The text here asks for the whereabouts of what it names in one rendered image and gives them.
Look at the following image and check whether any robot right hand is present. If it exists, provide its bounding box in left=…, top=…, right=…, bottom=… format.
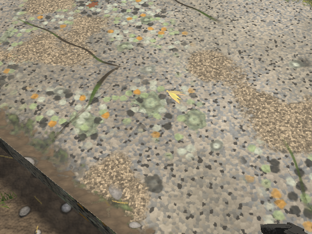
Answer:
left=260, top=222, right=308, bottom=234

